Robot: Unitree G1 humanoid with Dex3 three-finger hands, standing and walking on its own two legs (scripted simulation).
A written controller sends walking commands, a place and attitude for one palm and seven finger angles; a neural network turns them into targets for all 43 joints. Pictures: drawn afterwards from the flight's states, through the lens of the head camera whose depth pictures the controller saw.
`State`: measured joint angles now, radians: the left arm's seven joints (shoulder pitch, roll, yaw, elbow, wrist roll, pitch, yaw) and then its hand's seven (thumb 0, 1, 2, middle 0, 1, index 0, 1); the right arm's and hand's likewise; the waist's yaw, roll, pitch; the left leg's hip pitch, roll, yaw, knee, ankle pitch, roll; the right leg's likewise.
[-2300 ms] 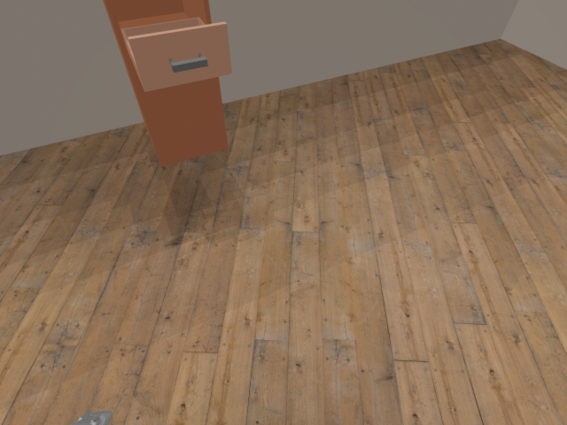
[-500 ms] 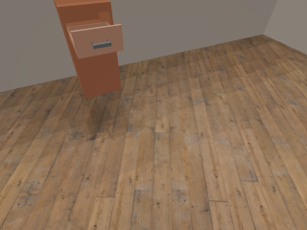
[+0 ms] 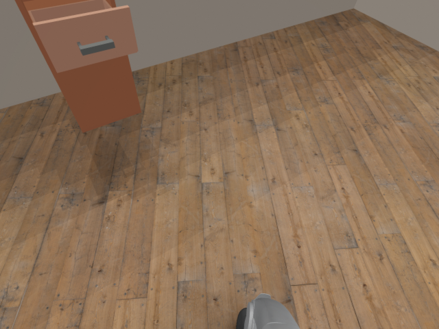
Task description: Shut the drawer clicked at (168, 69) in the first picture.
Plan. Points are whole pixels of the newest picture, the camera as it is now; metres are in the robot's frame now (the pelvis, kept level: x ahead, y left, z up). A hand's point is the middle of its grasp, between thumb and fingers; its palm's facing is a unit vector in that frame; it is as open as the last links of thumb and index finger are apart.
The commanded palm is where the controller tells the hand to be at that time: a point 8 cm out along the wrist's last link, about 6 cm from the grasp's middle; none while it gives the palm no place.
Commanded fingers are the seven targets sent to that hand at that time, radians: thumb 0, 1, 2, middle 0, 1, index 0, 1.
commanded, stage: walk to a spot facing it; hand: left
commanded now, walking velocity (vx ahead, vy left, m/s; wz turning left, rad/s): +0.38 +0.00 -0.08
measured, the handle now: (95, 44) +1.05 +0.49 -0.08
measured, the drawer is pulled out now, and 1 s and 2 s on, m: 0.30 0.30 0.30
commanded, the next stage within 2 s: turn to face it in 1.20 s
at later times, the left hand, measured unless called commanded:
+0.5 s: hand (143, 296) +0.21 +0.17 -0.18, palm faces +0.10 -0.98 -0.14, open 7.3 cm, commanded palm none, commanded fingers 0.00 0.90 0.90 -0.20 -0.30 -0.20 -0.30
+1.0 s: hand (163, 163) +0.56 +0.18 -0.16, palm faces -0.09 -0.98 -0.17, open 7.4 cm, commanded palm none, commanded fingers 0.00 0.90 0.90 -0.20 -0.30 -0.20 -0.30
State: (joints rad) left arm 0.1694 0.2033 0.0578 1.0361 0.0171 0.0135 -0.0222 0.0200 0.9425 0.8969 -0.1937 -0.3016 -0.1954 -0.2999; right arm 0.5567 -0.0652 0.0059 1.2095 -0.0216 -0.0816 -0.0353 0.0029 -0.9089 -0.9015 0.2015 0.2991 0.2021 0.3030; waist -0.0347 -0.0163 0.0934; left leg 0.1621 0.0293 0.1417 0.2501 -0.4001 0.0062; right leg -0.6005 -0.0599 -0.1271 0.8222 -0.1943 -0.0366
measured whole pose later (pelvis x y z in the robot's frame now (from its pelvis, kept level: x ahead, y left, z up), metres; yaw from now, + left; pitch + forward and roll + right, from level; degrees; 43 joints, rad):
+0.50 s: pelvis +0.23 +0.00 +0.00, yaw +1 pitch -1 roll -2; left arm 0.35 0.17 0.05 1.09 0.02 -0.06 0.00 0.00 0.92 0.90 -0.20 -0.30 -0.20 -0.30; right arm 0.16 -0.18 -0.06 1.00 -0.03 -0.02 0.03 0.01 -0.94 -0.90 0.20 0.30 0.20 0.30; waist 0.03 -0.01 0.01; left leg -0.49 0.14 0.10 0.73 -0.22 0.00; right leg -0.10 0.03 -0.17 0.42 -0.31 -0.04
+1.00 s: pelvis +0.45 +0.00 +0.00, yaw -5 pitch +0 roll +0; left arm 0.13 0.18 0.07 1.02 0.03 0.01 -0.03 0.00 0.91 0.90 -0.19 -0.30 -0.19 -0.30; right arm 0.44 -0.14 -0.04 1.14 -0.03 -0.06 -0.01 0.00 -0.92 -0.90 0.20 0.30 0.20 0.30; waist -0.04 -0.01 0.07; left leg 0.06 0.07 0.27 0.34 -0.37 -0.03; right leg -0.52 -0.10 -0.12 0.68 -0.19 -0.01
